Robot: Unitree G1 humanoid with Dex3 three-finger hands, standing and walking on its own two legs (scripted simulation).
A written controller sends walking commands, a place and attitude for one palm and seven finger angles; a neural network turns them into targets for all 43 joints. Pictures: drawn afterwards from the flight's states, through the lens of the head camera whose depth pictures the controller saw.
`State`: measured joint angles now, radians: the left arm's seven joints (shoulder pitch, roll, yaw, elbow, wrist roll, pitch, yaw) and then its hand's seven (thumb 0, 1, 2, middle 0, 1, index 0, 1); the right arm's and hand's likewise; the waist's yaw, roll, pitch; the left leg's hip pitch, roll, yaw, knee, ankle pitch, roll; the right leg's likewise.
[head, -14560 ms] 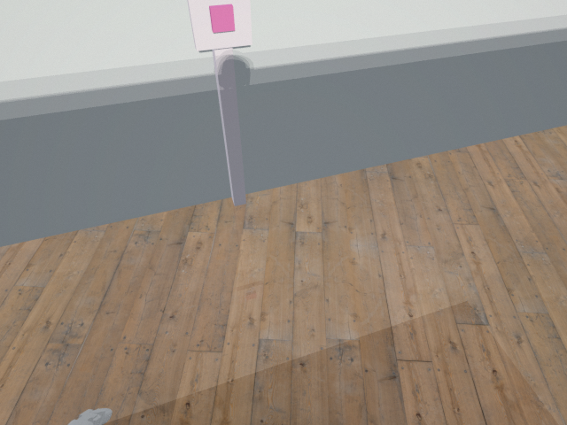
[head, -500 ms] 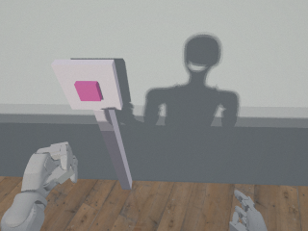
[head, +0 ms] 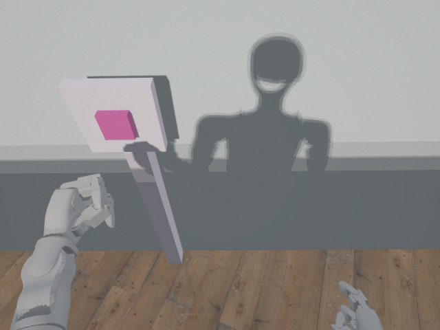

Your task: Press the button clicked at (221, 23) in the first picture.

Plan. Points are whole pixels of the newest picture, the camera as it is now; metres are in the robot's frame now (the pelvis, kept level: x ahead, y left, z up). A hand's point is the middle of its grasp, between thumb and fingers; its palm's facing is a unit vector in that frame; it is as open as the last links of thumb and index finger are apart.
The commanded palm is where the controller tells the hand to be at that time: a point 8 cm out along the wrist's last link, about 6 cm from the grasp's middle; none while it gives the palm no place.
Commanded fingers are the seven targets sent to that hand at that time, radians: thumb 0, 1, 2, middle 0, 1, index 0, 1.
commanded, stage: aim a knuckle at the button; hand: left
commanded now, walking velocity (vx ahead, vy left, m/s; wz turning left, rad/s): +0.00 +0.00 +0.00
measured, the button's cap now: (117, 124) +0.50 +0.25 +0.11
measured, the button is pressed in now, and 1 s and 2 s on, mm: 0 0 1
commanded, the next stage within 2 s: press the button with the knuckle in 1.38 s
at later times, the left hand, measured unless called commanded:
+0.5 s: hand (117, 178) +0.37 +0.22 +0.09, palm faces +0.06 -1.00 -0.01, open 3.1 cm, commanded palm +0.34 +0.27 +0.09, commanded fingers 0.00 0.90 0.90 -1.30 -1.50 -1.30 -1.50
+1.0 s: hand (121, 171) +0.39 +0.22 +0.08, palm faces +0.06 -1.00 +0.00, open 3.1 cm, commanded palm +0.36 +0.27 +0.08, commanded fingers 0.00 0.90 0.90 -1.30 -1.50 -1.30 -1.50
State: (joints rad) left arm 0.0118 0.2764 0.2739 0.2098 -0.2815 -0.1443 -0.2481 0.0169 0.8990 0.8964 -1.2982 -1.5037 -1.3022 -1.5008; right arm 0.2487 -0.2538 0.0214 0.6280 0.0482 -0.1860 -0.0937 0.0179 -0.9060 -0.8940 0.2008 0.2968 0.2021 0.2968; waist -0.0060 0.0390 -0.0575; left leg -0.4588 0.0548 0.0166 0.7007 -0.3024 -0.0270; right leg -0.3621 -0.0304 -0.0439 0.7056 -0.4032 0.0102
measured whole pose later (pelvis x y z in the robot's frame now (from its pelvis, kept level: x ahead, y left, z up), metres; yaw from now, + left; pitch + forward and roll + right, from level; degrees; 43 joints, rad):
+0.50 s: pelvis -0.01 +0.01 -0.01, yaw +0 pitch +6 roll -1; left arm -0.35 0.32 0.29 0.59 -0.22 -0.21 -0.22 0.02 0.90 0.90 -1.30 -1.50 -1.30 -1.50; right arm 0.27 -0.25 0.03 0.65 0.04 -0.09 -0.09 0.02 -0.91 -0.89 0.20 0.30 0.20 0.30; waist -0.04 0.03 -0.05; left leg -0.55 0.05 0.02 0.75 -0.31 -0.01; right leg -0.44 -0.03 -0.04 0.74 -0.40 0.02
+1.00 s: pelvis +0.00 +0.01 -0.01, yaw -2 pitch +9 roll -1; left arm -0.38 0.34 0.35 0.66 -0.22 -0.25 -0.24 0.02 0.90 0.90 -1.30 -1.50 -1.30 -1.50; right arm 0.34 -0.25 0.01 0.62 0.04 -0.01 -0.06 0.01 -0.91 -0.89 0.20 0.30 0.20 0.30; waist -0.06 0.03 -0.08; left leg -0.60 0.07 0.04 0.78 -0.34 -0.01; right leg -0.50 -0.02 -0.02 0.76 -0.41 0.02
